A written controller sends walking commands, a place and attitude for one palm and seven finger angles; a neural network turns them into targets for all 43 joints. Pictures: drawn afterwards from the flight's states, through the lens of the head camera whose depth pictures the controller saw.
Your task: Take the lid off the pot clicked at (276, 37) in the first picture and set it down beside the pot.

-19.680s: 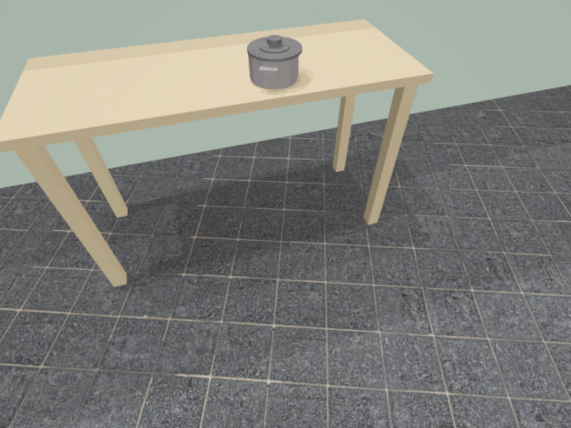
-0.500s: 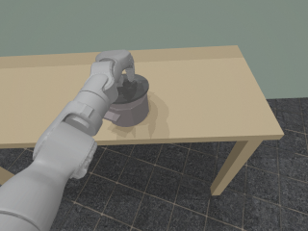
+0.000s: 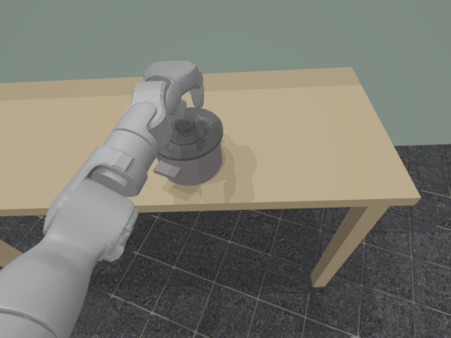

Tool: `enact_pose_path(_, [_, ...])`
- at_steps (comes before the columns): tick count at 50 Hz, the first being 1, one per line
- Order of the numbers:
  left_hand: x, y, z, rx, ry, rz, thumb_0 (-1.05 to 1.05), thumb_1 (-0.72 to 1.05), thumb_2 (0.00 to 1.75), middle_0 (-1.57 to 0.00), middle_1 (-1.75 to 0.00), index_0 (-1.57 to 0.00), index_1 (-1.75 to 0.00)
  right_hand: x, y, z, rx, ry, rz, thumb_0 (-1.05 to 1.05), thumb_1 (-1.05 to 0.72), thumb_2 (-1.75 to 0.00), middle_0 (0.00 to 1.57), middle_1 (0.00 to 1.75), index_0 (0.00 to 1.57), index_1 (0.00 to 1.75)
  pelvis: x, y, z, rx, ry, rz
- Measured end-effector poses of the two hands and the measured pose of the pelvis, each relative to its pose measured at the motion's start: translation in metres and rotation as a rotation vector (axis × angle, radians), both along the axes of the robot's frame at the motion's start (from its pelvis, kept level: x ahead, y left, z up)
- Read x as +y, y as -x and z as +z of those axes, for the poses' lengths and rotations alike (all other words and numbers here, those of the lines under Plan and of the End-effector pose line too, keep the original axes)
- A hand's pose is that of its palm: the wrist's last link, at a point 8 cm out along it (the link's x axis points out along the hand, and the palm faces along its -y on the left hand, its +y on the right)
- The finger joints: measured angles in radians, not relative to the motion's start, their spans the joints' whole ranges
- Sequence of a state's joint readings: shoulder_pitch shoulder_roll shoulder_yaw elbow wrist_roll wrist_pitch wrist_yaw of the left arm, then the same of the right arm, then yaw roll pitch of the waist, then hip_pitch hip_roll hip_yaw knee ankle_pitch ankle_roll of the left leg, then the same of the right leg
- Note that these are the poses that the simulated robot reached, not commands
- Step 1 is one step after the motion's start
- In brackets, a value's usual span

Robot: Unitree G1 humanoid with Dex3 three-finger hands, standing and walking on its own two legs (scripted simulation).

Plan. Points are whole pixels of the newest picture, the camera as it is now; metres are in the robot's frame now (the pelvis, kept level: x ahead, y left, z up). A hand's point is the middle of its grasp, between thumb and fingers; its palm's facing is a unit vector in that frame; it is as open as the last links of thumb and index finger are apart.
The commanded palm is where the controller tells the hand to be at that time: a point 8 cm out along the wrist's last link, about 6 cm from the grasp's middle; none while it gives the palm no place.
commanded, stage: open the fingers wide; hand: left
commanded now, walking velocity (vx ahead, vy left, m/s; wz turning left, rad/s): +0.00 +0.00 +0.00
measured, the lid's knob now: (184, 124) +0.52 +0.06 +0.09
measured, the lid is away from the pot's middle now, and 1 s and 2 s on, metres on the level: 0.01 0.01 0.01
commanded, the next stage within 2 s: raise the empty hand in 0.28 s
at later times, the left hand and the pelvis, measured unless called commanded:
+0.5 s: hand (179, 105) +0.49 +0.06 +0.16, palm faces -0.27 -0.01 -0.96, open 9.3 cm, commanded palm +0.48 +0.06 +0.23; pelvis +0.00 -0.01 +0.00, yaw +0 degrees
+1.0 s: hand (157, 78) +0.48 +0.08 +0.23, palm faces -0.22 -0.02 -0.98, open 9.9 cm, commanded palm +0.47 +0.07 +0.29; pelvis -0.01 +0.00 +0.00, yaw +1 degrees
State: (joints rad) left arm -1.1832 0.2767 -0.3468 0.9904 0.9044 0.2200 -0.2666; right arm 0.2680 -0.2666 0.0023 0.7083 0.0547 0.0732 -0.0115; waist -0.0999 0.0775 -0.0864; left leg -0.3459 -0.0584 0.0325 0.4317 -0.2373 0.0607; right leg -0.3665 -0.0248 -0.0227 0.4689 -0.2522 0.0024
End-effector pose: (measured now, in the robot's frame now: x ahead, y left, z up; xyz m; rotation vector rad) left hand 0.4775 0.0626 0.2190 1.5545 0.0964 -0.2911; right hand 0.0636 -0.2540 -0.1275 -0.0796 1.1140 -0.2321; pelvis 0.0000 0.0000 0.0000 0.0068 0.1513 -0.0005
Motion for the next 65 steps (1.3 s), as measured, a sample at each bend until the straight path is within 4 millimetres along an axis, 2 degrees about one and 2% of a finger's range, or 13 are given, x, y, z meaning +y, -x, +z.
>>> enact_pose_path(5, [0.004,-0.003,-0.004,0.027,-0.002,0.101,0.00,0.43,0.99,-1.02,-0.82,-0.76,-0.72,0.006,0.000,-0.004,0.022,-0.029,0.005,0.01,-0.91,-0.90,0.20,0.30,0.20,0.30,-0.001,0.001,-0.001,0.006,-0.003,-0.002])
enact_pose_path(11, [-0.009,0.000,-0.003,0.038,0.000,0.031,0.00,0.28,1.04,-0.97,-0.66,-0.76,-0.58,0.005,-0.002,-0.004,0.008,-0.024,0.007,0.01,-0.91,-0.90,0.20,0.30,0.20,0.30,-0.002,0.000,0.000,0.004,-0.003,0.002])
enact_pose_path(17, [-0.004,-0.006,-0.002,0.041,0.014,0.086,0.00,0.12,1.09,-0.91,-0.50,-0.76,-0.44,-0.001,0.002,-0.001,0.014,-0.011,-0.012,0.01,-0.91,-0.90,0.20,0.30,0.20,0.30,-0.005,0.000,0.000,0.004,-0.003,-0.009])
enact_pose_path(22, [-0.004,-0.004,-0.005,0.048,0.026,0.060,0.00,0.00,1.13,-0.87,-0.37,-0.76,-0.33,-0.008,0.004,0.001,0.023,0.005,-0.009,0.01,-0.91,-0.90,0.20,0.30,0.20,0.30,-0.007,-0.001,0.000,0.002,-0.002,-0.006])
enact_pose_path(27, [-0.002,-0.004,0.011,-0.005,0.002,0.039,0.00,-0.08,1.15,-0.84,-0.28,-0.77,-0.25,-0.011,0.001,0.002,0.001,0.013,-0.013,0.01,-0.91,-0.90,0.20,0.30,0.20,0.30,-0.007,-0.001,0.001,-0.007,-0.002,-0.002])
enact_pose_path(31, [0.004,-0.004,0.025,-0.023,0.023,0.084,0.00,-0.12,1.16,-0.83,-0.25,-0.77,-0.22,-0.009,-0.003,0.001,0.001,-0.001,0.002,0.01,-0.91,-0.90,0.20,0.30,0.19,0.30,-0.008,-0.001,0.001,-0.011,-0.002,-0.003])
enact_pose_path(35, [0.009,0.000,0.030,-0.004,0.003,0.117,0.00,-0.13,1.17,-0.82,-0.23,-0.76,-0.21,-0.006,-0.010,0.002,-0.011,-0.012,0.018,0.01,-0.91,-0.90,0.20,0.30,0.19,0.30,-0.007,0.000,0.001,-0.017,-0.002,0.003])
enact_pose_path(39, [0.010,0.004,0.035,0.013,0.019,0.097,0.00,-0.14,1.17,-0.82,-0.22,-0.77,-0.20,-0.003,-0.018,0.005,-0.040,-0.007,0.031,0.01,-0.91,-0.90,0.20,0.30,0.20,0.30,-0.006,0.003,0.002,-0.027,-0.001,0.009])
enact_pose_path(45, [0.011,0.006,0.056,-0.020,0.018,0.081,0.00,-0.14,1.17,-0.82,-0.22,-0.77,-0.20,0.002,-0.024,0.009,-0.074,0.000,0.045,0.01,-0.91,-0.90,0.20,0.30,0.20,0.30,-0.004,0.005,0.002,-0.031,-0.002,0.012])
enact_pose_path(51, [0.020,0.006,0.065,-0.028,-0.007,0.118,0.00,-0.14,1.17,-0.82,-0.22,-0.77,-0.20,0.004,-0.019,0.009,-0.062,0.000,0.049,0.01,-0.91,-0.90,0.20,0.30,0.20,0.30,0.000,0.008,0.002,-0.029,-0.001,0.012])
enact_pose_path(62, [0.014,0.003,0.093,-0.060,0.016,0.093,0.00,-0.14,1.17,-0.82,-0.22,-0.77,-0.20,0.011,-0.003,0.006,-0.032,0.002,0.043,0.01,-0.91,-0.90,0.20,0.30,0.20,0.30,0.007,0.007,0.002,-0.020,-0.001,0.014])
enact_pose_path(65, [0.015,0.002,0.089,-0.045,0.011,0.114,0.00,-0.14,1.17,-0.82,-0.22,-0.77,-0.20,0.013,0.002,0.003,-0.009,-0.010,0.046,0.01,-0.91,-0.90,0.20,0.30,0.20,0.30,0.009,0.005,0.002,-0.015,-0.001,0.007])
